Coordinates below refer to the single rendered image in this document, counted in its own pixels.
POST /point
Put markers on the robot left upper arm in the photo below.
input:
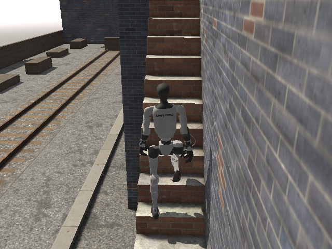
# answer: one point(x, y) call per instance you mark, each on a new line
point(146, 120)

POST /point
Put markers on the robot thigh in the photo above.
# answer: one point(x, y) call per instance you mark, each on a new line
point(178, 147)
point(153, 154)

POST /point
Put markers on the left robot hand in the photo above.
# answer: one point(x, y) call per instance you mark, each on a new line
point(141, 149)

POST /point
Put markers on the robot right thigh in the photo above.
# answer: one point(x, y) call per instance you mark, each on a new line
point(178, 147)

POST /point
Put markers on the robot left thigh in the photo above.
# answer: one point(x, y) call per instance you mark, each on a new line
point(153, 154)

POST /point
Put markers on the robot right upper arm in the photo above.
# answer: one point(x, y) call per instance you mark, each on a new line
point(182, 118)

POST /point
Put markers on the robot left forearm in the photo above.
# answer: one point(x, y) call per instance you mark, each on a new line
point(143, 139)

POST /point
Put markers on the right robot hand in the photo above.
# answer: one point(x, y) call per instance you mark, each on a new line
point(189, 154)

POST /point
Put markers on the robot right forearm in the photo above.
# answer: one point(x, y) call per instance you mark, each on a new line
point(187, 140)

